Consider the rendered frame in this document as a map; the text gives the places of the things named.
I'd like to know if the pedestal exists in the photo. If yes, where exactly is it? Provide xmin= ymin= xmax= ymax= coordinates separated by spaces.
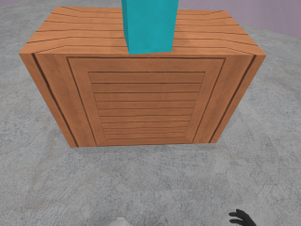
xmin=19 ymin=6 xmax=267 ymax=148

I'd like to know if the robot right hand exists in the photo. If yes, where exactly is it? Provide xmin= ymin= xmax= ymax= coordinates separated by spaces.
xmin=229 ymin=209 xmax=257 ymax=226

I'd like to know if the carton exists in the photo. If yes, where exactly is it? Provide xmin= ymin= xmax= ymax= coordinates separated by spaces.
xmin=121 ymin=0 xmax=179 ymax=55

